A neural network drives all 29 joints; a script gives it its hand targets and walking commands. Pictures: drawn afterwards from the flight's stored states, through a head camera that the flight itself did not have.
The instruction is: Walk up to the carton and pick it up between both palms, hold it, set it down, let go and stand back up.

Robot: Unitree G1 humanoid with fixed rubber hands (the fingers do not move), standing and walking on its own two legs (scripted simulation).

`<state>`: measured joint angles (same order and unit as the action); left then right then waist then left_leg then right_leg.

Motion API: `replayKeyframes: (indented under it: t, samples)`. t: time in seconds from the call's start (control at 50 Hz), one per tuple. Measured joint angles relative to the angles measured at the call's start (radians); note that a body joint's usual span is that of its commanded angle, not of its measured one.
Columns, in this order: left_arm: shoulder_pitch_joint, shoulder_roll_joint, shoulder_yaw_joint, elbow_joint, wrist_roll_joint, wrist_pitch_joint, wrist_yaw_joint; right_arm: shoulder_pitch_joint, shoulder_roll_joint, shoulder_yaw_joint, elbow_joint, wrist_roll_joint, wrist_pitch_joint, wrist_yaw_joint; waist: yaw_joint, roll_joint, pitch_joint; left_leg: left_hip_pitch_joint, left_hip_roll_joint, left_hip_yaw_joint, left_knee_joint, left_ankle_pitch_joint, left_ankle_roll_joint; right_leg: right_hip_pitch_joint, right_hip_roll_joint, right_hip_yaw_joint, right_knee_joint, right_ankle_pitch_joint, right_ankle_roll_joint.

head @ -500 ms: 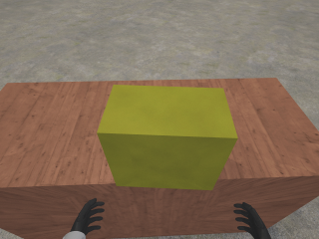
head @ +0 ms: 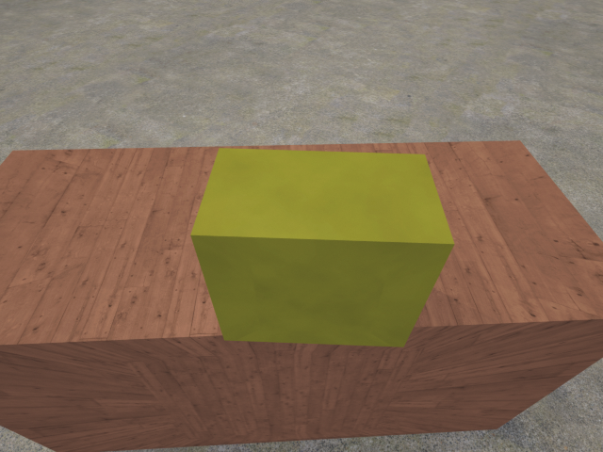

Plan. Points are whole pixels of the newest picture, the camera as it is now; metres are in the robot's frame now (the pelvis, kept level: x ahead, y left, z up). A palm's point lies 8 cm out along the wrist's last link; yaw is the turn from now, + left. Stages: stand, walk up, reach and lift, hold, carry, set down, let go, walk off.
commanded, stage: stand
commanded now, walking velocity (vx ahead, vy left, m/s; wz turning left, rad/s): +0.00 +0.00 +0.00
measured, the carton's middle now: (317, 254) +0.39 -0.01 +0.05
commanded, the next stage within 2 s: none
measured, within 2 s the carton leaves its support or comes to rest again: neither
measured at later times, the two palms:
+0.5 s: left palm out of the picture -0.01 +0.23 -0.13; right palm out of the picture -0.01 -0.24 -0.14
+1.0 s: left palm out of the picture -0.03 +0.21 -0.14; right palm out of the picture -0.04 -0.23 -0.14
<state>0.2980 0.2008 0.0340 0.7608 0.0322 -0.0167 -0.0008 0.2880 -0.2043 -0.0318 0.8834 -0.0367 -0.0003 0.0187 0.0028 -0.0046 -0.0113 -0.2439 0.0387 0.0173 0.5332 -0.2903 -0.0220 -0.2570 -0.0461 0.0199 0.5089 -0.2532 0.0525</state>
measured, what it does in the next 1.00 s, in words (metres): stands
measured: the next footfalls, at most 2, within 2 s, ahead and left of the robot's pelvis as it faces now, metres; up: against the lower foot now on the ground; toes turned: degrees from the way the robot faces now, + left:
none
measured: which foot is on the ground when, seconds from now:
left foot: down 0.00-1.00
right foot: down 0.00-1.00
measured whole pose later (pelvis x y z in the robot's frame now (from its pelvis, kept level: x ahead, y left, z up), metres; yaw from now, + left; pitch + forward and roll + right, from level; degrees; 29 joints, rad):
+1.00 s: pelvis -0.02 -0.01 +0.00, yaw +0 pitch -1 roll +0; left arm 0.33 0.15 0.01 1.08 0.02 -0.01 0.02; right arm 0.32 -0.16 -0.02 1.12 -0.02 0.00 -0.02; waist 0.00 0.00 0.02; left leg -0.23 0.04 0.01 0.48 -0.24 -0.03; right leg -0.24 -0.04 0.01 0.47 -0.21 0.04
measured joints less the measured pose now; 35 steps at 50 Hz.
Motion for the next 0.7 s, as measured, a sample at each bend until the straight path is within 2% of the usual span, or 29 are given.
replayKeyframes:
  t: [0.3,0.7]
  samples:
    - [0.059,-0.006,-0.004,0.138,-0.007,-0.003,0.012,0.015,-0.001,-0.007,0.102,0.012,-0.003,-0.014,0.001,0.000,0.012,0.004,-0.005,-0.002,-0.034,0.032,0.001,0.002,-0.004,-0.002,-0.027,0.027,0.000]
    - [0.047,-0.034,-0.017,0.259,-0.012,0.001,0.021,0.027,0.026,0.002,0.202,0.018,0.002,-0.028,-0.007,0.004,0.023,0.016,0.003,-0.005,-0.053,0.050,-0.009,0.011,0.004,-0.005,-0.040,0.040,-0.009]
